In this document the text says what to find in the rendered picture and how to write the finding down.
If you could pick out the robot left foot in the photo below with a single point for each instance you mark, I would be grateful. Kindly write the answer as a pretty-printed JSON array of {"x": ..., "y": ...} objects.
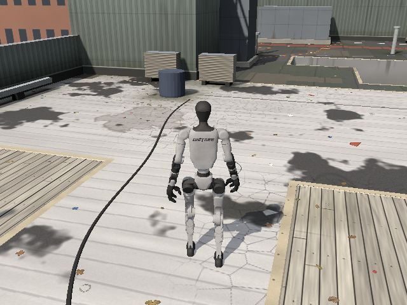
[{"x": 190, "y": 251}]

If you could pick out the robot right hand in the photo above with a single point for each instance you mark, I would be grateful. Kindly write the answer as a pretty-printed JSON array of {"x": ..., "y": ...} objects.
[{"x": 235, "y": 183}]

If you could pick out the robot left hand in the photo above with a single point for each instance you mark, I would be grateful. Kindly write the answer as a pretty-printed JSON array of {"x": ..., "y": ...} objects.
[{"x": 171, "y": 194}]

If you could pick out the left robot upper arm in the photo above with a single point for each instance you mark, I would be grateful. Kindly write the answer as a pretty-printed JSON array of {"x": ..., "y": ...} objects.
[{"x": 183, "y": 135}]

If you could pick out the left robot forearm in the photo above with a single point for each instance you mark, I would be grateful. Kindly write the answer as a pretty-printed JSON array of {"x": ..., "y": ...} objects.
[{"x": 174, "y": 173}]

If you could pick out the right robot forearm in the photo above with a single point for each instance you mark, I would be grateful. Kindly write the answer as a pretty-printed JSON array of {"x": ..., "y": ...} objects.
[{"x": 232, "y": 168}]

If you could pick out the humanoid robot torso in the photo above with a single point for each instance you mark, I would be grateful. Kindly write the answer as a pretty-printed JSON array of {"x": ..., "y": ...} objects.
[{"x": 203, "y": 154}]

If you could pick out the right robot upper arm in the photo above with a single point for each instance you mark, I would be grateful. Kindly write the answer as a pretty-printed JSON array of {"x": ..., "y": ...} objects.
[{"x": 226, "y": 145}]

